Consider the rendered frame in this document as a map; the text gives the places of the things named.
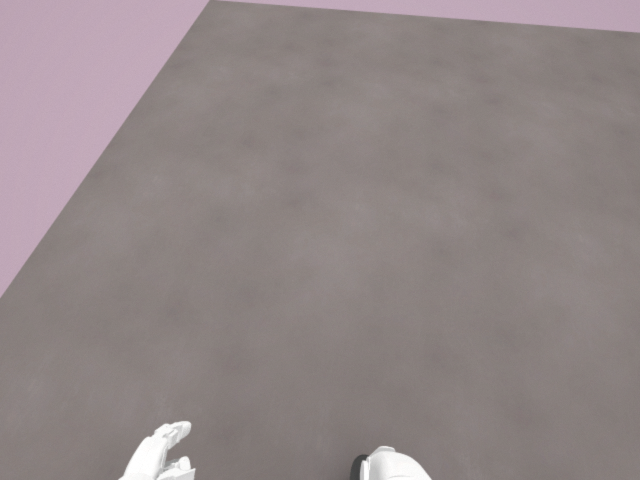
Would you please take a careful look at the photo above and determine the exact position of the robot right thigh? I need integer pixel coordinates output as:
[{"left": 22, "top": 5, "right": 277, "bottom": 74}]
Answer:
[{"left": 360, "top": 451, "right": 431, "bottom": 480}]

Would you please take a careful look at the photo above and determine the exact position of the right robot shin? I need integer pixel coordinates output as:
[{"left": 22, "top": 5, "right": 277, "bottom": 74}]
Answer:
[{"left": 369, "top": 446, "right": 395, "bottom": 457}]

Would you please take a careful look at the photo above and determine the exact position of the left robot hand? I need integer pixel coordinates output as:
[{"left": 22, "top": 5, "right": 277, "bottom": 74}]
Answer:
[{"left": 123, "top": 421, "right": 195, "bottom": 480}]

